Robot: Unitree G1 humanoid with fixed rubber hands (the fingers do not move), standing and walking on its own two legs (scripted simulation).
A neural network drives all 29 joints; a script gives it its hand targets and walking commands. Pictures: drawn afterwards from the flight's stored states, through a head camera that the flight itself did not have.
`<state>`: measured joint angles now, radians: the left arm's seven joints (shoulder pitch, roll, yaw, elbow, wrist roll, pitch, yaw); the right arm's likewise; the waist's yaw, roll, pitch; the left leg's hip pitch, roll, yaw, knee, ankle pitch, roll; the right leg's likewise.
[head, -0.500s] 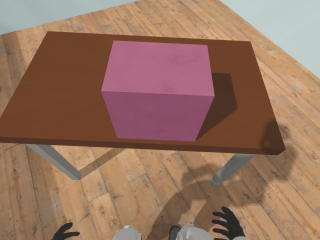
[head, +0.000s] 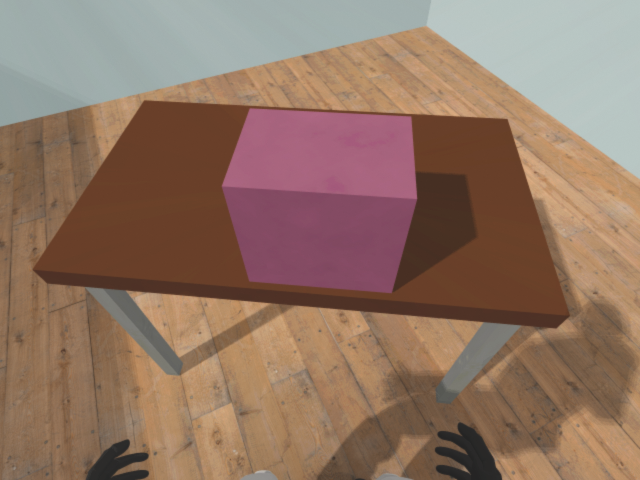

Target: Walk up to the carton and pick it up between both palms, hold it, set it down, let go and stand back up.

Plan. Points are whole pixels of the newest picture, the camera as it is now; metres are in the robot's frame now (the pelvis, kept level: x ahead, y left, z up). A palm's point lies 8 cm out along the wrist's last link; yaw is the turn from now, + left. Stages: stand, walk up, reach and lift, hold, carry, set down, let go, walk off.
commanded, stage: reach and lift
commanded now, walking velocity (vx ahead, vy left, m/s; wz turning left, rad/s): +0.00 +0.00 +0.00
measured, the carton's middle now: (324, 205) +0.53 +0.03 +0.00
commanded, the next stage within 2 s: none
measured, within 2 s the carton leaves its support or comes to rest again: neither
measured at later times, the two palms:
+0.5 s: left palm (107, 440) +0.18 +0.29 -0.05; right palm (463, 400) +0.24 -0.15 -0.04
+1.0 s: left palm (104, 383) +0.24 +0.30 -0.02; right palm (468, 373) +0.27 -0.15 -0.02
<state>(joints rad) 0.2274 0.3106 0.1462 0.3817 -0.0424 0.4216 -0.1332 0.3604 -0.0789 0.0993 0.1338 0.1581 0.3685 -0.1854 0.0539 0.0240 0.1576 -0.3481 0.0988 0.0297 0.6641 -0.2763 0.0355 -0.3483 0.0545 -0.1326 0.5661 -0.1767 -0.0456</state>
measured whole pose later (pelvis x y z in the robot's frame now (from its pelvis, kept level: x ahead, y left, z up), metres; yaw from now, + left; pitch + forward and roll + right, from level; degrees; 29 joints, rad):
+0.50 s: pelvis +0.05 +0.01 +0.01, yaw +7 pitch +1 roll +1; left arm 0.18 0.31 0.06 0.50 -0.19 0.07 -0.12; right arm 0.29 -0.06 0.07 0.27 0.15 0.02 -0.13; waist 0.00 -0.03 0.05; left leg -0.28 0.04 0.03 0.49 -0.23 -0.04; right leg -0.28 0.02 -0.08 0.53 -0.27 -0.06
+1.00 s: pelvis +0.08 +0.06 +0.02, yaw +5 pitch -2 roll -2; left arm 0.21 0.26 -0.07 0.52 -0.17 -0.27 -0.03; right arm 0.21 -0.19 -0.01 0.63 0.24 -0.40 0.01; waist -0.01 0.01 0.02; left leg -0.16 0.03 0.07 0.50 -0.31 0.01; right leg -0.12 0.01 -0.03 0.40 -0.26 0.00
